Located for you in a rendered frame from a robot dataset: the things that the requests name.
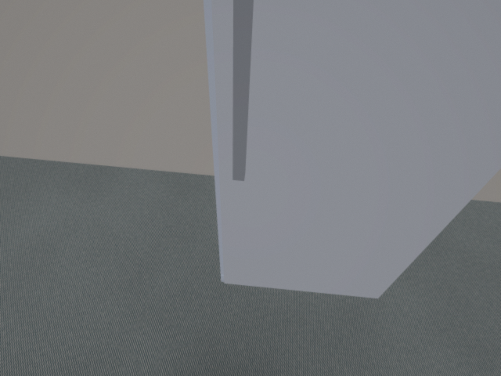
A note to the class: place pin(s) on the handle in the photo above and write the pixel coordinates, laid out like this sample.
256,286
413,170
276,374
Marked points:
242,36

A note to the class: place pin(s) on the fridge door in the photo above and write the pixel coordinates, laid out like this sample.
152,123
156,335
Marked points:
371,125

